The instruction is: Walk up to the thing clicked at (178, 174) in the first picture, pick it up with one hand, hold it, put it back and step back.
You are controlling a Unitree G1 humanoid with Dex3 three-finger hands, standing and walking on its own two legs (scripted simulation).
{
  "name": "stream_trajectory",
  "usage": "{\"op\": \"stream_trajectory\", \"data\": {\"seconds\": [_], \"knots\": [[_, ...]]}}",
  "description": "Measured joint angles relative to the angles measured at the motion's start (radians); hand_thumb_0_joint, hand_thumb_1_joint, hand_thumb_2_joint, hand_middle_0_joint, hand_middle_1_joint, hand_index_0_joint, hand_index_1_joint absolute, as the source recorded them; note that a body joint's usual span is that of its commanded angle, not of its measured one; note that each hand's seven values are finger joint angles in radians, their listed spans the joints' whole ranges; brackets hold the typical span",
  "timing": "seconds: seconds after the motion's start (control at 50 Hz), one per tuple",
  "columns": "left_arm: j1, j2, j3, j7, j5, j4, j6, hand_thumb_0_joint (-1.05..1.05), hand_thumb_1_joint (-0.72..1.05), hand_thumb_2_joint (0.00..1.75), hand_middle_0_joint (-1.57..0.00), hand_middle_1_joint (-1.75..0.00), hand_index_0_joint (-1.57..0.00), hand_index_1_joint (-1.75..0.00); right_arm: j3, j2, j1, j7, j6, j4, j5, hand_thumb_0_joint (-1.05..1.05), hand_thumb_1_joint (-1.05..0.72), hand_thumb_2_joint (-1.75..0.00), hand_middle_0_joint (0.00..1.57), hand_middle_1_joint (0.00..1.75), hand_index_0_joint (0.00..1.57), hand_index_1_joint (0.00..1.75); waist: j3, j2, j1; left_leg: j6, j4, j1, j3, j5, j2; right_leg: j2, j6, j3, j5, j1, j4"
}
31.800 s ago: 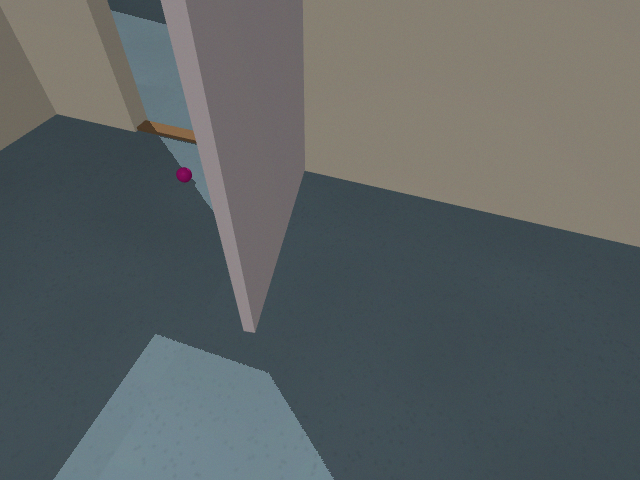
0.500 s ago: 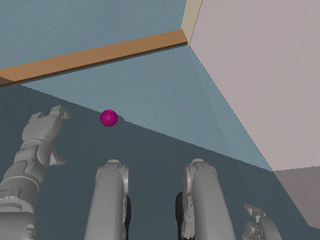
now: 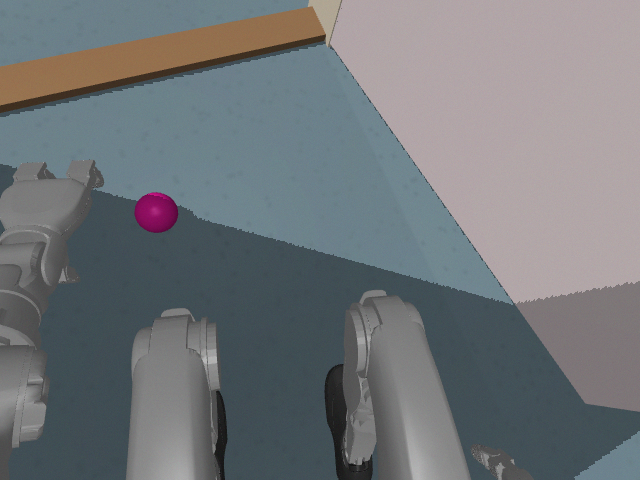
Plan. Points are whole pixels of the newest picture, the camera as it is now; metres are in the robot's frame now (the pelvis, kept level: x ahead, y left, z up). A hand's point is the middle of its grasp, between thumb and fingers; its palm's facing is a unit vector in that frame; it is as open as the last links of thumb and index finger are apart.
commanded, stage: rise first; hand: left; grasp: from above
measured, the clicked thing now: (156, 212) +0.53 +0.21 -0.33
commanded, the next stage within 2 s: approach in 0.94 s
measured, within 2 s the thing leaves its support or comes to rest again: neither
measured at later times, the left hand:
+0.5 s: hand (91, 223) +0.46 +0.27 -0.20, palm faces -0.46 -0.04 -0.89, open 13.6 cm
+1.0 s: hand (100, 218) +0.47 +0.27 -0.21, palm faces -0.45 -0.05 -0.89, open 13.8 cm
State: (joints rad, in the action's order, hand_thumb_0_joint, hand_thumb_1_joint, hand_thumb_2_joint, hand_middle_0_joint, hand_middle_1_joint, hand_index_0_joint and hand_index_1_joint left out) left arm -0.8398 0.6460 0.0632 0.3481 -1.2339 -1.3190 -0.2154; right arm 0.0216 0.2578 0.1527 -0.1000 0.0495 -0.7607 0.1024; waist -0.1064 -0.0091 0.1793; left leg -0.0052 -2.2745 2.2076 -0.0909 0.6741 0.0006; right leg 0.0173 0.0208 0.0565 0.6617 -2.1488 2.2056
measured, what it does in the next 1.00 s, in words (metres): stands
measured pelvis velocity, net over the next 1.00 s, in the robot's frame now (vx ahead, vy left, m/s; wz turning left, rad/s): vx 0.01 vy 0.00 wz -0.04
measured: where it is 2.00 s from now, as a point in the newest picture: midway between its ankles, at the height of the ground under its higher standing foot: (280, 459)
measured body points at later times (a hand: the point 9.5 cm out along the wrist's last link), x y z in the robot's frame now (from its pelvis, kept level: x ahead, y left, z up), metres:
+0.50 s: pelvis +0.01 +0.00 -0.02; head +0.26 +0.05 +0.35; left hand +0.48 +0.27 -0.15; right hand +0.06 -0.28 -0.14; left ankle +0.08 +0.12 -0.34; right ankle +0.10 -0.13 -0.34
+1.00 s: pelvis +0.01 +0.00 -0.04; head +0.26 +0.05 +0.34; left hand +0.49 +0.27 -0.16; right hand +0.05 -0.28 -0.14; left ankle +0.08 +0.12 -0.34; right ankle +0.10 -0.13 -0.34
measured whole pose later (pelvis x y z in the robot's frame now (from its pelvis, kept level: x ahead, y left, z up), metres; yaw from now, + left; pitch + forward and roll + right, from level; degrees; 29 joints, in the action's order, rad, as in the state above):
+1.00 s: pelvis +0.01 +0.00 -0.04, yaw -2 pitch +35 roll -7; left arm -0.98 0.70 0.08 0.43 -1.26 -1.47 -0.20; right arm -0.04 0.28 0.15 -0.13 0.06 -0.75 0.15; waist -0.04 0.00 0.23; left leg 0.00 -2.40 2.31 -0.12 0.71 0.01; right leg 0.00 0.02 0.08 0.68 -2.25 2.31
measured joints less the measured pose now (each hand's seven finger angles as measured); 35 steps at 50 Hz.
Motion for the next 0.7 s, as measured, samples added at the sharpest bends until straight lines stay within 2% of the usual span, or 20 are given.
{"op": "stream_trajectory", "data": {"seconds": [0.16, 0.3, 0.7], "knots": [[-0.045, 0.012, 0.005, 0.042, -0.042, -0.049, -0.014, 0.00, -0.46, 0.96, -0.15, -0.93, -0.15, -0.93, -0.010, -0.004, -0.014, -0.011, -0.002, 0.002, 0.018, 0.01, -0.91, -0.90, 0.21, 0.30, 0.20, 0.30, 0.011, 0.002, 0.005, -0.001, -0.039, 0.039, -0.003, 0.014, 0.002, -0.004, 0.004, 0.001, 0.010, -0.040, 0.036], [-0.078, 0.015, 0.016, 0.070, -0.043, -0.088, 0.009, 0.00, -0.44, 0.94, -0.16, -0.93, -0.16, -0.93, -0.018, -0.006, -0.021, -0.019, 0.005, 0.003, 0.031, 0.01, -0.91, -0.90, 0.21, 0.30, 0.20, 0.30, 0.026, 0.009, 0.014, 0.001, -0.063, 0.056, -0.006, 0.026, 0.006, -0.008, 0.003, 0.002, 0.018, -0.060, 0.059], [-0.105, 0.037, 0.022, 0.070, -0.027, -0.109, 0.026, 0.00, -0.46, 0.95, -0.13, -0.98, -0.14, -0.97, -0.044, 0.015, 0.005, -0.029, 0.001, 0.009, 0.035, 0.01, -0.91, -0.90, 0.21, 0.30, 0.20, 0.30, 0.048, 0.008, 0.043, 0.009, -0.094, 0.081, -0.021, 0.038, 0.008, -0.013, -0.002, 0.014, 0.023, -0.086, 0.083]]}}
